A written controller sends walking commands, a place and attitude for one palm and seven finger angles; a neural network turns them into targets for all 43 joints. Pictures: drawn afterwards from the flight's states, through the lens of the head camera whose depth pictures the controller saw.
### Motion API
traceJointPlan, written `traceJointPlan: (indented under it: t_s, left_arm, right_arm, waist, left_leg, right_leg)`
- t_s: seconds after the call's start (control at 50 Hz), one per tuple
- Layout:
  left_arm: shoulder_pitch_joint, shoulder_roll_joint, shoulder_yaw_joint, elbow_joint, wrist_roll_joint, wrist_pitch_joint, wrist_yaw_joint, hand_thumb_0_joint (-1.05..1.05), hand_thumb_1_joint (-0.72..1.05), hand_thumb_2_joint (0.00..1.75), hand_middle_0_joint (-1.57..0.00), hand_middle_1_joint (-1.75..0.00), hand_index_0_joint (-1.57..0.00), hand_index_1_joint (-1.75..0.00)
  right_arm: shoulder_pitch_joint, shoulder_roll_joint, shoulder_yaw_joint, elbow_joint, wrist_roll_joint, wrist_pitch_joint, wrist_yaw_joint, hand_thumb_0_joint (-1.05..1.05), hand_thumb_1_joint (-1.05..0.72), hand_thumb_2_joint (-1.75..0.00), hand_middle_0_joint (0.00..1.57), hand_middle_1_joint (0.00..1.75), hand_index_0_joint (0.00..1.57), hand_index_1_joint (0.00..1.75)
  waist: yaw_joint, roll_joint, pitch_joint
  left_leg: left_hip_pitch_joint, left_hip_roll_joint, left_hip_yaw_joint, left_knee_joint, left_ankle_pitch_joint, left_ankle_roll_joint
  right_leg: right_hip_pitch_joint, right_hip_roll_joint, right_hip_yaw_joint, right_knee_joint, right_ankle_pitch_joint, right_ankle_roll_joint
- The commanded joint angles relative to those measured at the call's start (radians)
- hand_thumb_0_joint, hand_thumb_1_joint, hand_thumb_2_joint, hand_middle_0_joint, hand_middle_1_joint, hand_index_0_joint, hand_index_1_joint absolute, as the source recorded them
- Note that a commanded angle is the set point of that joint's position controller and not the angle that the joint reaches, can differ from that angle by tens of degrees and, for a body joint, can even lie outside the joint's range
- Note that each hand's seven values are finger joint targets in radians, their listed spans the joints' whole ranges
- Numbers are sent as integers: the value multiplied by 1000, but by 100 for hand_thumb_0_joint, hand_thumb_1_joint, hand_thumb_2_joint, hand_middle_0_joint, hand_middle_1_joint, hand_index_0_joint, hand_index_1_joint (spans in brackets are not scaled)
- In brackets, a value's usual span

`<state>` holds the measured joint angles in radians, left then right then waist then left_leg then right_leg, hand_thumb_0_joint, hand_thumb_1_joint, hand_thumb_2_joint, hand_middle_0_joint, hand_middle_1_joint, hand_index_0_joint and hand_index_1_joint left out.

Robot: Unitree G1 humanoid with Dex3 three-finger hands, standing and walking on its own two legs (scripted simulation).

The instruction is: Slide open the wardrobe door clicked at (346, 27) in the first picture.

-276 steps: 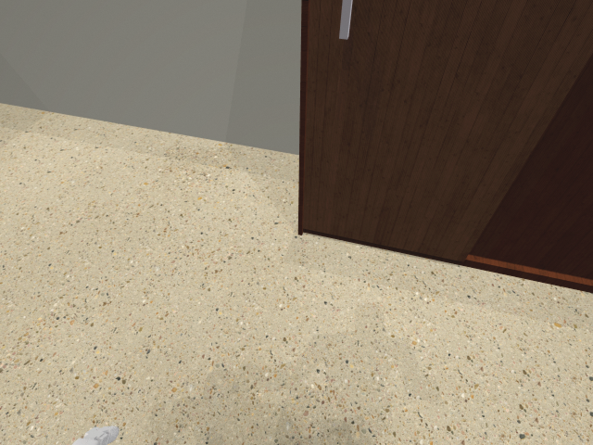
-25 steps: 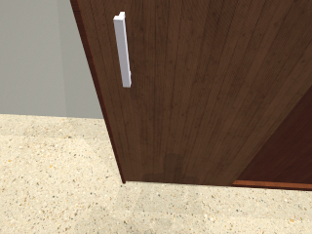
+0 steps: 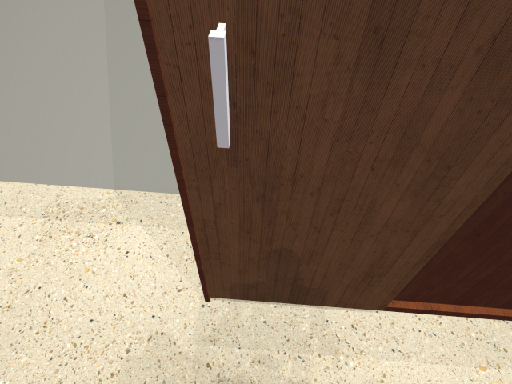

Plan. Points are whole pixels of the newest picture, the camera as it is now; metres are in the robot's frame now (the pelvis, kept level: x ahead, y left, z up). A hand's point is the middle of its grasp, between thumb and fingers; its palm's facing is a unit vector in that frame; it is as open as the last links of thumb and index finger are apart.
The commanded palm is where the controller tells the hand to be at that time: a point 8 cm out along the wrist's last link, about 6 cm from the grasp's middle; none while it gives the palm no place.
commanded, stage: look again from close up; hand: left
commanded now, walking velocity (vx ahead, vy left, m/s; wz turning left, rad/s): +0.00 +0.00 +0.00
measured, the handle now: (222, 90) +0.51 +0.10 +0.21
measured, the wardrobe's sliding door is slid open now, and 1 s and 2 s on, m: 0.00 0.00 0.00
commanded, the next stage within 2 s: raise the hand with hooked fingers in 0.64 s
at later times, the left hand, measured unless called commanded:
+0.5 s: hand out of the picture +0.02 +0.19 -0.17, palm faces -0.01 -0.97 -0.23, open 7.4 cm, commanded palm none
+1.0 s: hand (151, 313) +0.21 +0.17 +0.02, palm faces +0.09 -0.99 -0.09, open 7.8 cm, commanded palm +0.12 +0.24 -0.02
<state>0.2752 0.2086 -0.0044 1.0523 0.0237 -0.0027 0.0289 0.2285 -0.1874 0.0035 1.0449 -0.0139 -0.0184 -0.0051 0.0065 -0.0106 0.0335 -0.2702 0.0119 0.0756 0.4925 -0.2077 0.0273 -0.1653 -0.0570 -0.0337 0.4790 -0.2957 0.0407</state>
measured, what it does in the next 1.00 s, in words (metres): stands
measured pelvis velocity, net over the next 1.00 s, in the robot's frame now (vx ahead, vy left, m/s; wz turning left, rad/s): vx -0.01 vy -0.03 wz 0.01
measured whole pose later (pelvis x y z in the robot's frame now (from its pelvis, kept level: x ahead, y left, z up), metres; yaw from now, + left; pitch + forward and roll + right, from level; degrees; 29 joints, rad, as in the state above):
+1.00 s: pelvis -0.01 -0.03 -0.03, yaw +1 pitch +6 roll +0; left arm 0.34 0.21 0.20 0.16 -0.23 -0.46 -0.21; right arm 0.19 -0.21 -0.04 0.70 0.02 -0.25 -0.02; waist -0.03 0.00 -0.08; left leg -0.54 0.05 0.04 0.74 -0.29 -0.02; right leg -0.45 -0.03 -0.06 0.78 -0.43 -0.01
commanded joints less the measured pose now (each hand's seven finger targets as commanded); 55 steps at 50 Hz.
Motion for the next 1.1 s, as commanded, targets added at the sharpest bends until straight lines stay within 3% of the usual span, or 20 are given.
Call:
traceJointPlan:
  t_s: [0.0,0.18,0.34,0.5,0.7,0.72,0.74,0.76,0.78,0.8,0.82,0.84,0.88,0.92,0.94,0.96,0.98,1.02,1.06,1.08]
  left_arm:
    - [47,121,22,-30,-4,-20,5,0,90,90,-20,-30,-20,-30]
    - [37,132,24,-15,-3,-23,4,0,90,90,-20,-30,-20,-30]
    - [24,135,23,-4,-5,-19,1,0,90,90,-20,-30,-20,-30]
    - [18,144,26,2,-5,-23,1,0,90,90,-20,-30,-20,-30]
    - [12,147,26,4,-6,-23,-1,0,90,90,-20,-30,-20,-30]
    - [66,81,8,21,3,-32,41,0,90,90,-20,-30,-20,-30]
    - [-660,389,253,-1514,-190,-247,39,0,88,89,-20,-32,-20,-32]
    - [-430,465,296,-1463,-126,-245,79,0,85,88,-20,-33,-20,-33]
    - [88,96,100,-1248,-158,-130,67,0,83,87,-21,-34,-21,-34]
    - [121,38,118,-1132,-183,-97,62,0,81,86,-21,-36,-21,-36]
    - [40,49,120,-1185,-196,-145,35,0,78,85,-21,-37,-21,-37]
    - [111,79,188,-1078,-202,-202,6,0,76,84,-21,-39,-21,-39]
    - [359,0,196,-864,-230,-333,-110,0,71,82,-21,-42,-21,-42]
    - [373,31,238,-809,-268,-484,-257,0,67,80,-22,-45,-22,-45]
    - [372,79,279,-808,-281,-546,-331,0,64,79,-22,-47,-22,-47]
    - [363,150,329,-801,-294,-579,-408,0,62,78,-22,-48,-22,-48]
    - [362,184,369,-869,-325,-575,-455,0,60,77,-22,-50,-22,-50]
    - [288,236,441,-1009,-389,-526,-482,0,55,75,-22,-53,-22,-53]
    - [177,246,462,-1127,-434,-503,-464,0,50,73,-23,-55,-23,-55]
    - [110,240,445,-1220,-439,-510,-451,0,48,72,-23,-57,-23,-57]
  right_arm:
    - [12,-140,-26,-33,1,-13,-10,0,-90,-90,20,30,20,30]
    - [-5,-151,-26,-13,3,-16,-12,0,-90,-90,20,30,20,30]
    - [-13,-156,-26,5,1,-13,-11,0,-90,-90,20,30,20,30]
    - [-18,-160,-26,13,2,-16,-13,0,-90,-90,20,30,20,30]
    - [-21,-161,-23,21,2,-12,-12,0,-90,-90,20,30,20,30]
    - [-24,-144,-24,-30,11,-13,-8,0,-90,-90,20,30,20,30]
    - [5,-260,-60,-366,61,-148,-47,0,-90,-90,20,30,20,30]
    - [-57,-166,-8,-345,54,-223,-93,0,-90,-90,20,30,20,30]
    - [-46,-134,-23,-368,49,-274,-83,0,-90,-90,20,30,20,30]
    - [-19,-141,-39,-326,65,-282,-79,0,-90,-90,20,30,20,30]
    - [-51,-171,-55,-392,55,-290,-78,0,-90,-90,20,30,20,30]
    - [-53,-181,-74,-389,39,-289,-76,0,-90,-90,20,30,20,30]
    - [-78,-167,-90,-427,32,-280,-53,0,-90,-90,20,30,20,30]
    - [-119,-172,-106,-469,35,-273,-29,0,-90,-90,20,30,20,30]
    - [-135,-178,-113,-500,42,-275,-20,0,-90,-90,20,30,20,30]
    - [-125,-190,-114,-532,47,-276,-9,0,-90,-90,20,30,20,30]
    - [-140,-190,-113,-579,55,-275,-11,0,-90,-90,20,30,20,30]
    - [-142,-180,-108,-642,65,-271,-30,0,-90,-90,20,30,20,30]
    - [-102,-172,-96,-649,62,-268,-51,0,-90,-90,20,30,20,30]
    - [-91,-169,-93,-653,60,-271,-60,0,-90,-90,20,30,20,30]
  waist:
    - [-2,15,2]
    - [1,6,-24]
    - [0,29,-3]
    - [3,6,-24]
    - [1,-3,-14]
    - [-4,46,29]
    - [-91,198,-463]
    - [-15,300,-388]
    - [0,277,-327]
    - [-42,145,-212]
    - [-57,86,-81]
    - [-49,-25,-59]
    - [17,-187,-22]
    - [40,-205,-50]
    - [44,-174,-84]
    - [54,-100,-105]
    - [69,-33,-185]
    - [73,-4,-285]
    - [46,-6,-291]
    - [26,30,-292]
  left_leg:
    - [51,94,-112,-114,68,8]
    - [74,97,-111,-114,122,9]
    - [72,100,-114,-142,67,4]
    - [96,101,-105,-127,145,4]
    - [99,101,-104,-136,119,-2]
    - [63,114,-72,31,201,-27]
    - [345,-10,-73,-52,276,-14]
    - [395,25,-45,-54,295,-24]
    - [319,44,-82,-80,314,-30]
    - [224,29,-88,-56,222,-27]
    - [110,12,-93,-15,113,-25]
    - [24,7,-89,24,59,-27]
    - [-139,-3,-68,113,39,-43]
    - [-277,-9,-52,214,-20,-50]
    - [-316,-12,-46,257,-33,-51]
    - [-324,-17,-45,285,-10,-47]
    - [-310,-26,-26,299,-10,-38]
    - [-289,-30,-14,310,-30,-25]
    - [-281,-23,-38,339,-41,-18]
    - [-258,-17,-45,344,-44,-12]
  right_leg:
    - [-56,-52,57,-89,79,-60]
    - [-28,-59,60,-99,126,-60]
    - [-43,-56,58,-114,70,-60]
    - [-23,-63,64,-118,137,-62]
    - [-32,-63,69,-134,116,-65]
    - [-68,-87,103,-137,246,-55]
    - [2,19,-29,-20,345,-77]
    - [-54,32,-29,39,231,-75]
    - [-112,43,-84,73,98,-71]
    - [-159,51,-83,51,86,-57]
    - [-213,50,-89,21,91,-48]
    - [-258,56,-96,26,54,-46]
    - [-334,69,-103,106,28,-48]
    - [-403,60,-66,202,3,-51]
    - [-406,52,-43,232,-5,-56]
    - [-372,35,-5,250,41,-67]
    - [-345,29,19,248,39,-62]
    - [-319,30,43,235,-22,-48]
    - [-336,27,85,214,-31,-27]
    - [-355,26,97,203,-35,-23]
